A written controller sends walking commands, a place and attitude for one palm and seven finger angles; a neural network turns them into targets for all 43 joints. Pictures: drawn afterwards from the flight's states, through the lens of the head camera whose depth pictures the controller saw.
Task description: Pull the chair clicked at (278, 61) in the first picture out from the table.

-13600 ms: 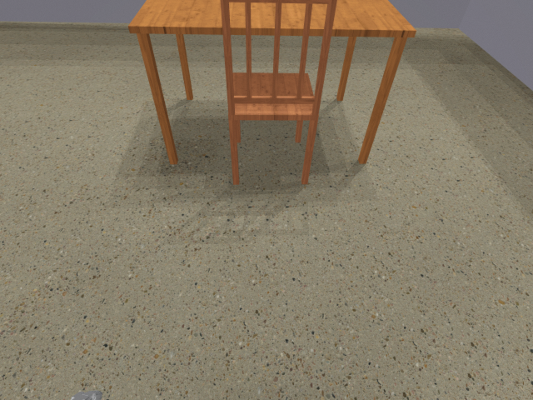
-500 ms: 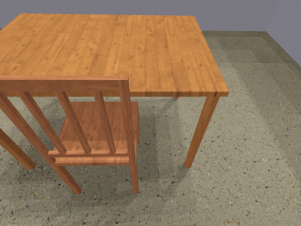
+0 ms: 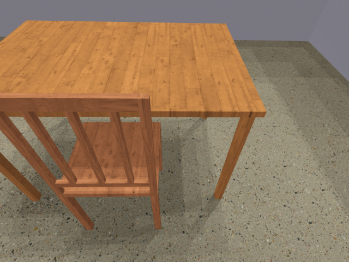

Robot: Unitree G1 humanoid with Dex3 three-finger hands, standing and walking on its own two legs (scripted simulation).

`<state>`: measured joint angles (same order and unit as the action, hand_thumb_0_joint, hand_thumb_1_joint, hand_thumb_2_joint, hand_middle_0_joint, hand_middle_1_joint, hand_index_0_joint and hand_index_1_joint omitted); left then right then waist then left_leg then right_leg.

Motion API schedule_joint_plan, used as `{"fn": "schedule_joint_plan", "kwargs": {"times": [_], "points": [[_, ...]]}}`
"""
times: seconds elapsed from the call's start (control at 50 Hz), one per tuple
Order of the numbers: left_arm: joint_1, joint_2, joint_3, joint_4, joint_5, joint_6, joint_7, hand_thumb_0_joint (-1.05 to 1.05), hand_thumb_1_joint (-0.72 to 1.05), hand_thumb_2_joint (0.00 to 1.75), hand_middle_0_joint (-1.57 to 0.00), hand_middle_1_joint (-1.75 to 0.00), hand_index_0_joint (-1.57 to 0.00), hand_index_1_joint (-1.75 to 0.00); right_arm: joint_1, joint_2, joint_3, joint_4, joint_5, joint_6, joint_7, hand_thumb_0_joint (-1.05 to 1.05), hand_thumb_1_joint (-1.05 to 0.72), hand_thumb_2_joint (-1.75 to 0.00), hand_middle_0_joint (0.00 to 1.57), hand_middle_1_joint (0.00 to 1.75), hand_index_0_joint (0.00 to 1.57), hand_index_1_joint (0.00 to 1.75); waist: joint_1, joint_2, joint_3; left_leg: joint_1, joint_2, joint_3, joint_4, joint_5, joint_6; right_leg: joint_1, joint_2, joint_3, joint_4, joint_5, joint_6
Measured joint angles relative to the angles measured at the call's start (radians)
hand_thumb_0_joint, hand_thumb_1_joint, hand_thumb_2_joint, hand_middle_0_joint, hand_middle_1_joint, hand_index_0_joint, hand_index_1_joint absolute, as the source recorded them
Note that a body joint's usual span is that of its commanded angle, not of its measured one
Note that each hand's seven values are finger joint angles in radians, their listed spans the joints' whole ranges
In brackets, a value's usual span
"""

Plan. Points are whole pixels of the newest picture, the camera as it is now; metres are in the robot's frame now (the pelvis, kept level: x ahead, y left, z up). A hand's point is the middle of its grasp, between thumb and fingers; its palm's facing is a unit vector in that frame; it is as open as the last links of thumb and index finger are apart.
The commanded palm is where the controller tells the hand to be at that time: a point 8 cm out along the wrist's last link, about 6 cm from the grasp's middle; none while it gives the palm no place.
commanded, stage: look again from close up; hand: left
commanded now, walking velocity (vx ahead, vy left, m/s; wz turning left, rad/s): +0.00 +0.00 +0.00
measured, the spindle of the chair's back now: (89, 152) +0.43 +0.30 -0.07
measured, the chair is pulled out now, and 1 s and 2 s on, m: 0.00 0.00 0.00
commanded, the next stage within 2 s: none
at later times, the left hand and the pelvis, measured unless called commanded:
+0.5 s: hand out of the picture +0.04 +0.21 -0.17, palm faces -0.01 -0.96 -0.27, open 7.4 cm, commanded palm none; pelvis +0.01 +0.00 +0.00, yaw +0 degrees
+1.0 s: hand out of the picture +0.05 +0.22 -0.16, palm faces -0.01 -0.96 -0.30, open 7.4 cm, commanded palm none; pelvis +0.01 -0.01 +0.00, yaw +1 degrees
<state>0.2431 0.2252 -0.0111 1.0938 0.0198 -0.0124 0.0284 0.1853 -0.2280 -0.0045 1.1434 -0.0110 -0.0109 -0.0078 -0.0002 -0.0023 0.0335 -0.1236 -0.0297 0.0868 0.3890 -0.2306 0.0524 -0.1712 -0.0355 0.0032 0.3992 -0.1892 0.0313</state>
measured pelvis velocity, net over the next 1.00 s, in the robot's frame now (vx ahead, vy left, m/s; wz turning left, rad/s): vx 0.01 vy -0.01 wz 0.01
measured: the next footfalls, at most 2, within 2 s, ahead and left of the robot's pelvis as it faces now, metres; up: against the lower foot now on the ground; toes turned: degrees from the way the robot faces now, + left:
none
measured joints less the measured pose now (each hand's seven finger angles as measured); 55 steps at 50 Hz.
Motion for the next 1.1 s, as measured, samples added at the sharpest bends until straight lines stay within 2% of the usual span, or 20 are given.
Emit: {"fn": "schedule_joint_plan", "kwargs": {"times": [1.1], "points": [[-0.047,0.059,0.006,0.018,-0.001,-0.001,-0.014,0.00,0.90,0.90,-0.20,-0.30,-0.20,-0.30,-0.027,-0.064,0.008,0.008,-0.001,-0.003,0.002,0.00,-0.90,-0.90,0.21,0.30,0.20,0.30,-0.001,0.003,-0.004,0.044,0.005,-0.017,-0.076,0.030,-0.014,0.043,0.007,-0.017,-0.064,0.017,-0.011]]}}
